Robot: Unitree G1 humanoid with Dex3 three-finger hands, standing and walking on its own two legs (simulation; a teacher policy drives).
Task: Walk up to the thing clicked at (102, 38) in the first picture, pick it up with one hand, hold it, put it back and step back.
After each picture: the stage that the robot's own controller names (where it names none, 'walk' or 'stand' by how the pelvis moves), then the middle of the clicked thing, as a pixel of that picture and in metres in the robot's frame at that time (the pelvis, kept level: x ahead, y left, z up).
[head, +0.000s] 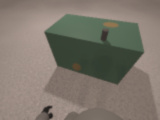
stand; (104, 34) +0.85 -0.09 +0.03
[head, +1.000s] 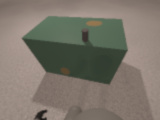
walk; (85, 35) +0.75 +0.14 +0.06
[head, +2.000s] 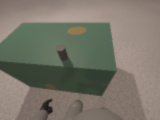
stand; (62, 53) +0.46 +0.26 +0.05
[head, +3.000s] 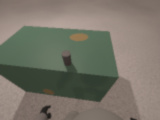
stand; (66, 58) +0.45 +0.22 +0.03
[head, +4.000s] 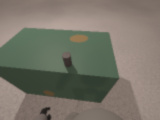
stand; (67, 60) +0.44 +0.21 +0.03
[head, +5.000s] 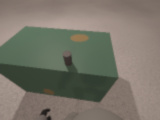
stand; (67, 58) +0.46 +0.21 +0.03
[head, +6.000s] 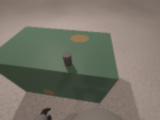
stand; (67, 59) +0.45 +0.21 +0.03
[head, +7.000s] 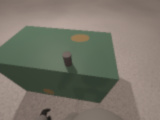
stand; (67, 59) +0.45 +0.21 +0.03
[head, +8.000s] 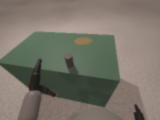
rise first; (69, 60) +0.44 +0.24 +0.03
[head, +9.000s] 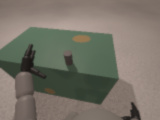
go down; (68, 58) +0.46 +0.22 +0.03
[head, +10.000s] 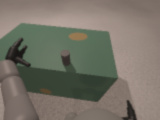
go down; (65, 58) +0.45 +0.21 +0.04
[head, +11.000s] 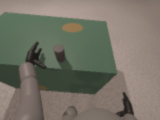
close in; (60, 53) +0.44 +0.22 +0.06
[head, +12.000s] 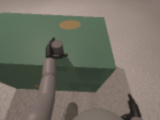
close; (58, 50) +0.46 +0.23 +0.08
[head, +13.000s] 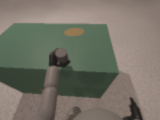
lift; (62, 58) +0.38 +0.20 +0.12
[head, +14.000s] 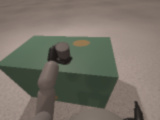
lift; (64, 54) +0.32 +0.18 +0.25
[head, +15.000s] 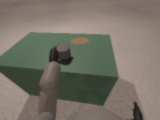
hold; (64, 54) +0.33 +0.18 +0.22
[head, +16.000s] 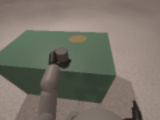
hold; (63, 58) +0.34 +0.19 +0.17
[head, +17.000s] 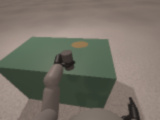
hold; (68, 60) +0.34 +0.17 +0.18
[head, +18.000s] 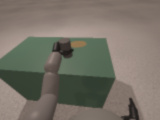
crouch; (66, 48) +0.40 +0.18 +0.23
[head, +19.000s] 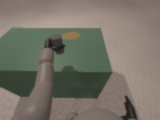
lower; (58, 44) +0.47 +0.22 +0.16
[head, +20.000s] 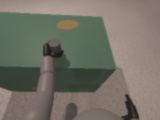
lower; (56, 49) +0.46 +0.23 +0.09
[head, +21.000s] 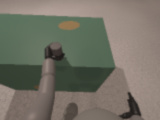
lower; (57, 52) +0.45 +0.23 +0.08
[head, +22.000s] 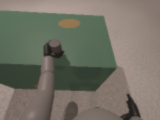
lower; (56, 49) +0.46 +0.23 +0.08
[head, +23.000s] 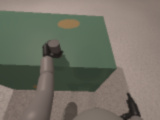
rest; (55, 49) +0.46 +0.24 +0.08
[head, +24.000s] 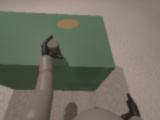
withdraw; (55, 49) +0.46 +0.24 +0.08
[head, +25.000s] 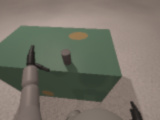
sink last; (66, 57) +0.44 +0.22 +0.06
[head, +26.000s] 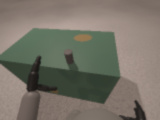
stand; (69, 56) +0.47 +0.24 +0.04
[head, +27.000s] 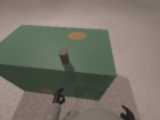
stand; (64, 57) +0.45 +0.24 +0.04
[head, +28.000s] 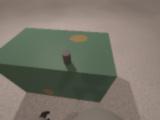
stand; (66, 58) +0.47 +0.23 +0.03
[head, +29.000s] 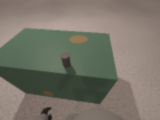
stand; (66, 60) +0.44 +0.23 +0.03
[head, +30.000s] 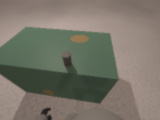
stand; (67, 59) +0.45 +0.22 +0.03
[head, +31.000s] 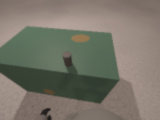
stand; (67, 59) +0.45 +0.21 +0.03
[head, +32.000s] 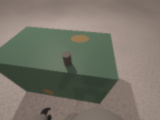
stand; (67, 59) +0.45 +0.22 +0.03
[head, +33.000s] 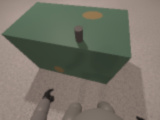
walk; (78, 34) +0.61 +0.15 +0.06
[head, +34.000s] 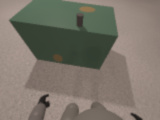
walk; (79, 20) +0.88 +0.19 +0.04
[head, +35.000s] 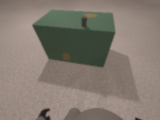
stand; (84, 21) +1.10 +0.20 +0.04
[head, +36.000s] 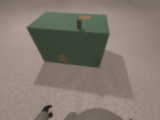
stand; (79, 23) +1.10 +0.22 +0.03
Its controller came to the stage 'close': yes
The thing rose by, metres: 0.24
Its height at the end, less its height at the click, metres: +0.00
